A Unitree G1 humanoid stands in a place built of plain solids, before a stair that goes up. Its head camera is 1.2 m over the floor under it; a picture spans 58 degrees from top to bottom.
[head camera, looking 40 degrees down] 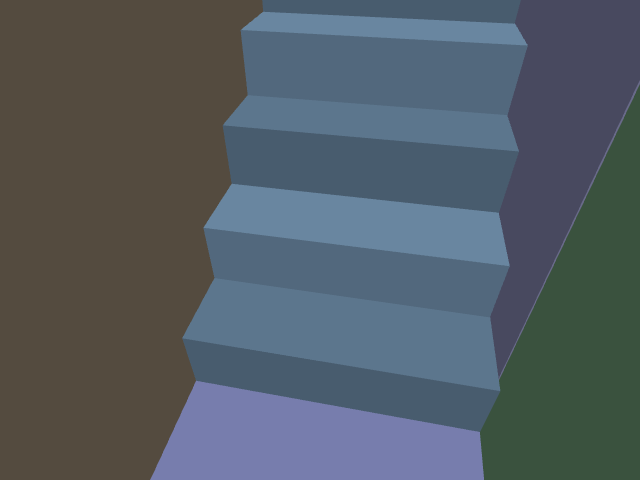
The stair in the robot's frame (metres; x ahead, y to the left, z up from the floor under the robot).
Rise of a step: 0.21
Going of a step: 0.24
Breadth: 0.85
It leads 11 degrees to the right of straight ahead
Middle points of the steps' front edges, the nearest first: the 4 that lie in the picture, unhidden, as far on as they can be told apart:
0.67 -0.03 0.21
0.90 -0.08 0.42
1.14 -0.12 0.63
1.37 -0.17 0.83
